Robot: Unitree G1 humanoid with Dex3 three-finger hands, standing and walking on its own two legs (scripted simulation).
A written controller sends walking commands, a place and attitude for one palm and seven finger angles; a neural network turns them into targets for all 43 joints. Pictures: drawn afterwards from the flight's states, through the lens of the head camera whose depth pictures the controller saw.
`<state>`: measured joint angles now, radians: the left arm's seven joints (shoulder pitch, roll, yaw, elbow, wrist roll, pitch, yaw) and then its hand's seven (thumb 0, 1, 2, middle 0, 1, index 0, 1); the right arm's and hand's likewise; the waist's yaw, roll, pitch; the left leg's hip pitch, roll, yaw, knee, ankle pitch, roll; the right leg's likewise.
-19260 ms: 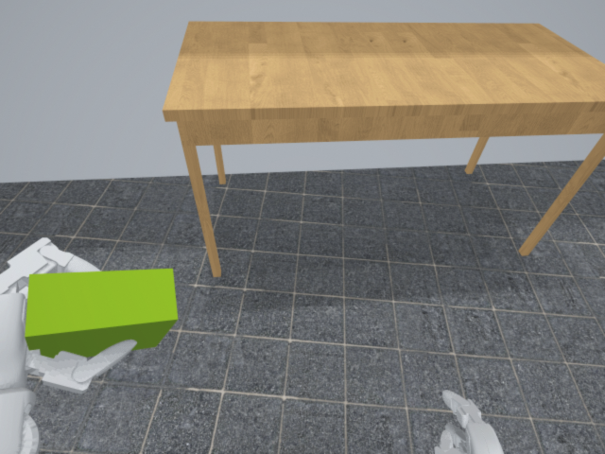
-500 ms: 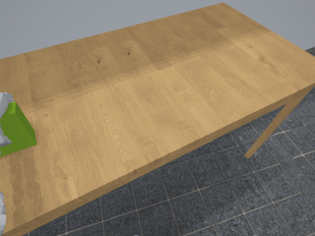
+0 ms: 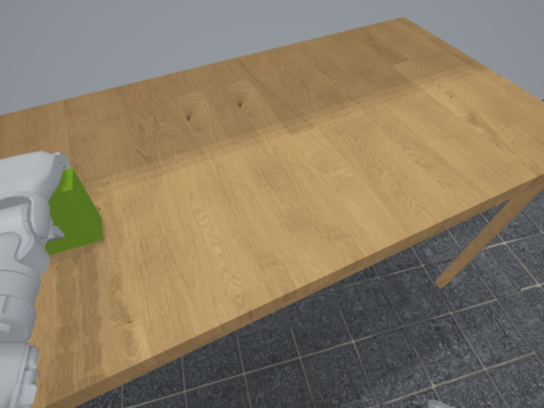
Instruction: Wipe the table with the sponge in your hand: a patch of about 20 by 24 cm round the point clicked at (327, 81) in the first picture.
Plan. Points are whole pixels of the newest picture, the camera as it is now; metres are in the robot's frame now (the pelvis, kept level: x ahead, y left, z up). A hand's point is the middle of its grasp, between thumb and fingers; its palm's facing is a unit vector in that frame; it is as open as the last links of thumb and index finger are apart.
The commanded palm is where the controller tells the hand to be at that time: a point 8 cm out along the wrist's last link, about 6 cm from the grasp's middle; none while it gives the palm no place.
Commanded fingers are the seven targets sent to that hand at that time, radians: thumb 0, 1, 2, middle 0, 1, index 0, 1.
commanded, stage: slide across to the middle lane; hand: left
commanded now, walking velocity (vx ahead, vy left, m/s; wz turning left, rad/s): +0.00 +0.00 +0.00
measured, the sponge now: (55, 223) +0.36 +0.38 +0.04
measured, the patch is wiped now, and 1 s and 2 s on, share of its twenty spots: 0.50 0.50 0.60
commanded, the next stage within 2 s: wipe back along the middle lane in 0.18 s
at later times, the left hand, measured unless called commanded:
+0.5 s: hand (71, 207) +0.36 +0.34 +0.08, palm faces -0.07 -0.01 -1.00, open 9.8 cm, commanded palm +0.33 +0.32 +0.12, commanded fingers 0.00 0.10 1.30 -1.20 -1.60 -1.20 -1.60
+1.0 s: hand (81, 229) +0.33 +0.31 +0.08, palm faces -0.03 -0.01 -1.00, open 9.8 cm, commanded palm +0.29 +0.28 +0.12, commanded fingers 0.00 0.10 1.30 -1.20 -1.60 -1.20 -1.60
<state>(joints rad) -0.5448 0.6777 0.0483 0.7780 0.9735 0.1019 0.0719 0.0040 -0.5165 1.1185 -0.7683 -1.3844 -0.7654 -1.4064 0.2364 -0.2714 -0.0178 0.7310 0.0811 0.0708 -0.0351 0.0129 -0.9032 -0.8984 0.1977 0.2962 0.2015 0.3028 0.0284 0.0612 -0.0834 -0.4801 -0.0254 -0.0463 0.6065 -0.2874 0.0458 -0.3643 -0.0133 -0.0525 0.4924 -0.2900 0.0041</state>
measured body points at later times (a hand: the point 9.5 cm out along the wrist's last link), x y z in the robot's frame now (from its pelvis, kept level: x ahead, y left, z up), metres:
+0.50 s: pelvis +0.01 -0.01 +0.00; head +0.04 -0.03 +0.45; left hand +0.36 +0.33 +0.13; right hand +0.15 -0.27 -0.12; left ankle +0.00 +0.09 -0.73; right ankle -0.03 -0.15 -0.73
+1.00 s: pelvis +0.01 -0.02 +0.00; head +0.02 -0.05 +0.45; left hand +0.33 +0.31 +0.13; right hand +0.18 -0.27 -0.11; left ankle +0.00 +0.09 -0.73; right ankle -0.03 -0.15 -0.73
